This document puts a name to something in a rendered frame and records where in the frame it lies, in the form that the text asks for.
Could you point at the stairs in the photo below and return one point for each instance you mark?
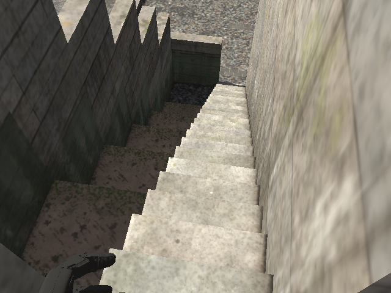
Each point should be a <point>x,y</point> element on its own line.
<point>200,229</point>

